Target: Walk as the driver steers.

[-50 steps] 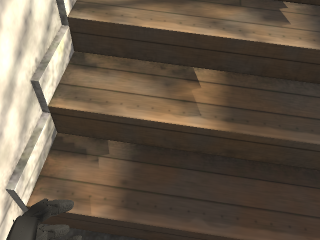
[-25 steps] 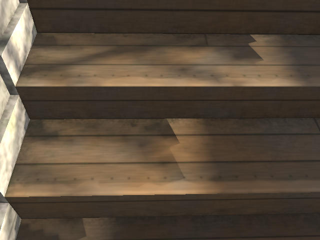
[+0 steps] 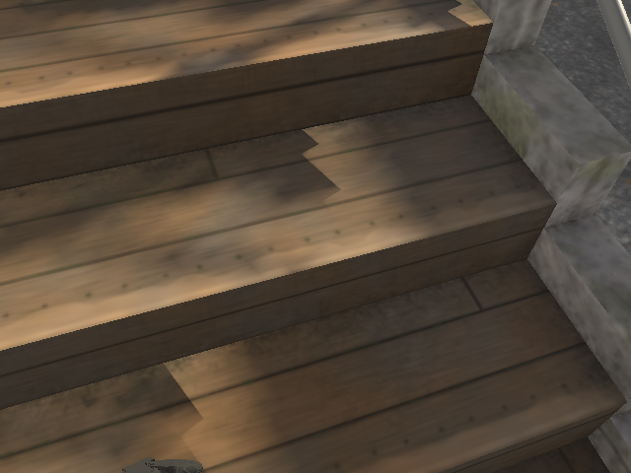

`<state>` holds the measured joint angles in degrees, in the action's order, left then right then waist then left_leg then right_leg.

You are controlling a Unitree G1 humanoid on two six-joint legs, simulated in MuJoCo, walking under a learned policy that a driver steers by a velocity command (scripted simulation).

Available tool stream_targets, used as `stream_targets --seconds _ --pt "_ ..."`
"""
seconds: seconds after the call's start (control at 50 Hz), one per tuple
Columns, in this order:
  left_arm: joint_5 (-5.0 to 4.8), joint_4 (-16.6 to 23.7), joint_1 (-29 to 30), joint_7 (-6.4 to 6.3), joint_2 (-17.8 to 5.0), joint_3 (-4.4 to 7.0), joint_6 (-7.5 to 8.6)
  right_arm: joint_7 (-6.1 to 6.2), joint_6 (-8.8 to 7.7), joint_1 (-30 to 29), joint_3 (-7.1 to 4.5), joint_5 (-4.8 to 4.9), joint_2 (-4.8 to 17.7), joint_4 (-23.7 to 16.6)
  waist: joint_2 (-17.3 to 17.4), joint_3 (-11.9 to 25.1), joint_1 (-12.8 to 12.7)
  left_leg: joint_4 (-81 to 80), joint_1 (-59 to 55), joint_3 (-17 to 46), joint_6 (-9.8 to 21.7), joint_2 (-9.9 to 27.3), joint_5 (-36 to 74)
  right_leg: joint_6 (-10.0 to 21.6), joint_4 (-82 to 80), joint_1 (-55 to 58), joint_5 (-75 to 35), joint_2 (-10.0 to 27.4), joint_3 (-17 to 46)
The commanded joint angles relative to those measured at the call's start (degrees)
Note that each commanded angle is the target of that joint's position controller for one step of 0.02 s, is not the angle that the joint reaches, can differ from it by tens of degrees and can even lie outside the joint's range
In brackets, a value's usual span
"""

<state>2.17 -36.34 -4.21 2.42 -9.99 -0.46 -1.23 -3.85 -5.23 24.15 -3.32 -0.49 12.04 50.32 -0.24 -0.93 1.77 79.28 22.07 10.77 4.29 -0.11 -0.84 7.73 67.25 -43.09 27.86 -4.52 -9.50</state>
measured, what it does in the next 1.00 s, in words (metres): climbs, turning left: left foot 0.17 m higher, then right foot 0.17 m higher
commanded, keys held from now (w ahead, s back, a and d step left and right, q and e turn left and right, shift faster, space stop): w+q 1.00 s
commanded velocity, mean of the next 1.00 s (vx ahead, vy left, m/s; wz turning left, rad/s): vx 0.50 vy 0.00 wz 0.43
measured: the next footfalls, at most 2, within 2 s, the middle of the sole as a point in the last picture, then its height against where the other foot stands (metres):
left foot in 0.42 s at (251, 459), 0.17 m higher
right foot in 0.84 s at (363, 205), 0.17 m higher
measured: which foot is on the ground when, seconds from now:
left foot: up 0.00-0.40, down 0.42-0.88, up 0.90-1.00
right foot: down 0.00-0.44, up 0.46-0.82, down 0.84-1.00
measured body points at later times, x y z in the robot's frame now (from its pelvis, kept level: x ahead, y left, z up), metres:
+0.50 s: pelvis +0.31 +0.01 +0.15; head +0.31 -0.01 +0.60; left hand +0.24 +0.24 +0.02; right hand +0.55 -0.18 +0.07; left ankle +0.36 +0.10 -0.47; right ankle +0.15 -0.09 -0.47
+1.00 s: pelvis +0.63 -0.04 +0.34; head +0.62 -0.06 +0.79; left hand +0.67 +0.23 +0.24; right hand +0.81 -0.24 +0.20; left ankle +0.48 +0.06 -0.19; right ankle +0.75 -0.10 -0.29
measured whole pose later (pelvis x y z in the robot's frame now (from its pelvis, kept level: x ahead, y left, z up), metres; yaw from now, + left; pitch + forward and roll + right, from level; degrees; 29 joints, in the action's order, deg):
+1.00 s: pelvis +0.63 -0.04 +0.34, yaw +29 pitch +6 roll -1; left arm 1.8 -50.9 -4.6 1.8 -9.1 -2.2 4.4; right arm -5.5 -6.1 15.2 -3.3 -2.6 15.9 59.7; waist 2.7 8.6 -0.7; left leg 95.8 42.5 9.8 7.4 -3.2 1.7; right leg 2.5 68.5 -47.0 26.7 4.7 -7.1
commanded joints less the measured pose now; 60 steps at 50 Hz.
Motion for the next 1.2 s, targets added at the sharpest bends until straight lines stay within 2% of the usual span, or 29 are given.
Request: stream_targets --seconds 0.02,0.04,0.06,0.08,0.16,0.28,0.34,0.4,0.42,0.44,0.46,0.48,0.5,0.52,0.56,0.6,0.64,0.66,0.76,0.8,0.84,0.86,0.88,0.9,0.94,0.98,1.02,1.12,1.2 --pt "1.32 -11.3 -16.0 4.31 -9.1 3.4 3.39 -1.41 -2.5 -3.7 -1.94 -1.12 6.5 -8.5 -0.6 4.2 -4.4 41.4 40.9 17.4 6.6 -9.7 8.0 2.0 -38.6 26.7 -16.1 17.8 41.1" --pt "-0.74 -10.4 -6.7 0.13 -0.9 2.78 3.96 3.34 -1.73 -2.4 1.83 -2.0 -5.6 -10.1 1.5 6.8 5.2 38.6 32.9 2.0 2.7 -1.1 -3.5 -0.5 -40.1 26.3 -17.0 17.7 30.9" --pt "-0.77 -11.0 -5.1 -1.79 3.2 0.91 4.81 4.94 -0.7 -1.9 3.12 -2.21 -6.3 -9.2 3.8 4.4 5.4 37.1 32.8 1.2 1.1 0.0 -8.5 0.1 -42.0 19.9 -13.9 16.6 26.4" --pt "4.47 -12.3 -3.2 3.32 3.8 -0.77 5.03 0.62 1.2 -7.0 1.66 1.13 2.1 -10.3 3.1 2.1 3.9 40.6 41.7 8.7 6.7 -1.3 6.1 -0.7 -41.3 13.7 -13.1 15.3 24.7" --pt "4.49 -18.8 -16.0 2.35 -1.9 0.13 6.15 -1.9 0.77 -12.3 4.07 0.63 -2.2 -11.2 -1.1 3.8 3.9 47.7 52.0 -2.8 10.5 -2.3 1.0 -4.9 -45.0 18.9 -19.6 9.7 10.3" --pt "6.95 -26.2 -33.9 2.93 -6.0 -2.13 6.79 -0.36 2.04 -31.4 4.55 1.5 2.3 -19.0 -5.4 2.9 -2.3 39.1 67.0 -10.3 7.0 -1.6 -0.1 -5.8 -49.1 37.2 -37.2 15.5 11.1" --pt "4.55 -23.6 -29.0 4.77 -7.4 -2.68 5.69 0.82 4.96 -37.0 4.72 1.75 2.7 -21.4 -7.1 3.5 -0.9 18.0 52.1 -18.9 5.8 -2.0 -10.7 -4.4 -54.2 33.2 -65.7 17.4 6.1" --pt "-0.07 -22.1 -24.1 5.36 -20.8 0.4 9.28 -2.5 7.56 -26.9 3.2 3.12 4.9 -20.4 -14.7 3.2 6.3 0.5 18.4 -26.1 1.8 -9.3 -17.5 -0.4 -46.4 27.2 -136.8 22.9 2.4" --pt "-0.85 -21.0 -23.3 4.96 -22.8 1.23 9.08 -1.89 7.71 -19.2 2.95 2.49 5.4 -17.4 -9.7 3.0 7.9 -13.4 13.9 -28.7 2.1 -13.8 -23.6 -1.4 -38.3 29.6 -142.8 23.3 2.7" --pt "1.33 -22.4 -20.7 5.56 -21.7 1.29 8.59 -0.14 8.25 -6.3 2.02 1.82 6.2 -12.9 -7.9 7.4 12.5 -23.9 -5.0 -20.0 6.2 -12.8 -17.5 -3.7 -20.8 17.3 -139.2 22.4 4.6" --pt "7.59 -19.3 -19.3 7.41 -16.6 0.45 7.91 1.12 7.79 16.3 0.76 0.68 10.1 -4.4 4.7 28.9 15.8 -22.0 -37.4 10.0 19.9 -2.8 16.2 -9.4 11.0 -4.9 -93.0 16.7 10.9" --pt "2.23 -19.2 -18.5 8.99 -14.8 2.08 6.78 0.66 7.05 21.2 1.12 -4.06 9.7 -2.6 12.3 32.5 14.6 -43.5 -30.3 36.5 26.0 7.8 5.8 -8.6 36.6 -5.9 -24.8 0.1 20.0" --pt "-1.61 -18.0 -14.4 7.96 -8.3 0.99 7.0 1.32 4.84 16.1 0.69 -4.01 8.6 -0.5 5.8 13.8 12.1 -48.6 -14.0 35.6 18.9 8.1 -23.4 -3.4 47.0 -16.9 -27.3 1.5 23.4" --pt "0.07 -17.5 -10.6 5.74 -5.3 0.15 7.76 1.21 3.01 6.9 1.05 -2.8 7.7 0.7 3.1 4.6 7.2 -49.8 -4.9 33.3 17.7 6.4 -35.2 -0.7 50.2 -24.1 -26.5 1.1 22.6" --pt "3.67 -12.6 -7.7 2.22 -3.4 -1.13 5.84 0.28 1.23 -8.9 3.34 -1.4 -0.7 2.5 -0.6 5.6 -3.0 -54.4 6.8 22.8 15.7 3.3 -29.2 4.2 52.0 -22.0 -24.8 2.6 22.7" --pt "2.54 -11.2 -6.8 1.16 -3.4 -1.53 3.92 -0.76 0.27 -12.5 4.72 -1.22 -3.8 5.2 -2.1 3.3 -7.0 -53.8 11.5 12.7 12.8 1.1 -19.5 3.4 54.2 -26.8 -19.6 4.7 18.6" --pt "0.35 -10.4 -2.4 0.69 -4.9 -1.3 4.98 -0.12 -1.76 -13.8 4.42 -2.38 -1.8 4.1 -3.5 3.2 -5.8 -55.7 17.8 2.7 8.8 -1.8 -13.3 1.5 41.4 -19.3 -16.9 6.9 13.3" --pt "-0.37 -9.9 1.0 0.15 -3.9 -1.94 5.85 0.83 -2.54 -8.7 4.41 -3.58 -0.5 5.9 3.4 4.1 -3.5 -56.2 18.6 4.1 8.8 -2.1 -11.0 0.2 51.2 -18.7 -11.5 6.1 12.0" --pt "2.31 1.2 25.5 -2.32 -3.9 -4.19 5.69 0.96 -2.35 13.1 4.42 -4.84 0.3 13.7 2.9 5.9 4.5 -56.0 -8.3 14.3 5.9 4.6 -16.4 1.9 28.3 -37.7 1.6 10.1 13.5" --pt "0.65 4.9 30.2 -0.33 1.5 -6.27 3.62 -1.9 -1.11 3.4 2.6 -2.17 6.4 7.8 6.1 4.8 1.3 -74.8 26.0 16.9 10.2 8.5 -19.6 -5.3 9.7 5.7 4.1 8.5 6.1" --pt "-0.78 -1.3 10.3 0.92 -4.2 -2.7 3.64 -1.6 -3.0 -5.9 1.8 -0.28 10.7 2.5 9.0 8.7 -8.9 -66.0 11.1 11.3 8.9 12.3 33.1 -4.9 9.6 15.3 -11.2 2.9 2.7" --pt "-0.23 -4.6 -1.1 0.11 -11.1 0.49 4.11 -1.51 -3.94 -7.7 0.99 0.07 9.2 1.0 3.0 16.8 -13.8 -50.3 7.2 4.4 3.9 2.8 43.1 -2.8 -6.1 27.2 -16.0 1.4 8.9" --pt "0.36 -7.7 -14.4 -0.74 -17.0 1.96 4.73 -1.75 -3.93 3.8 2.76 -2.3 1.1 1.8 -15.4 33.9 -11.6 -25.5 25.7 4.2 0.1 -6.0 14.2 11.8 -21.0 54.0 -16.1 18.9 47.2" --pt "2.6 -9.9 -27.0 -0.67 -19.3 2.3 3.65 -2.1 -2.64 0.0 1.43 -0.7 1.6 4.6 -19.4 32.4 -15.7 4.4 31.4 9.3 -0.1 -8.8 -7.1 12.5 -37.8 49.1 2.1 28.5 76.6" --pt "-1.1 -16.6 -19.8 -0.67 -17.3 2.54 5.95 -2.42 -1.76 -4.6 0.29 -0.94 0.8 6.8 -20.0 6.9 -9.0 26.7 46.2 2.7 2.0 -2.4 1.4 6.1 -42.1 26.2 34.5 23.2 59.7" --pt "-0.8 -17.9 -6.8 -0.83 -3.4 -0.01 5.48 -1.81 -1.29 -5.0 1.22 -3.08 -2.1 9.2 -3.2 7.3 -1.3 27.6 40.8 1.0 5.3 0.1 6.7 5.3 -36.9 15.6 15.6 22.0 42.2" --pt "-1.1 -19.0 -0.5 -1.96 4.8 -1.71 5.56 -2.31 0.07 -6.5 2.38 -2.46 -2.8 9.7 -3.8 7.2 3.0 27.7 39.0 1.1 7.5 1.9 4.0 3.7 -40.9 11.3 7.1 20.1 34.0" --pt "3.69 -21.7 -3.8 -2.55 0.7 -1.17 6.79 -3.25 -0.59 -19.6 3.79 0.36 0.5 5.1 -0.1 5.5 1.2 20.5 45.6 -3.0 6.6 4.3 3.5 2.0 -52.2 18.2 -5.7 19.4 12.0" --pt "4.81 -25.5 -17.0 -1.93 -1.3 -2.23 7.31 -3.2 0.15 -18.2 3.68 -0.52 2.6 5.5 -0.2 4.3 -2.3 30.3 57.0 -0.6 7.5 2.1 3.4 3.6 -53.3 34.2 -19.0 20.5 5.9"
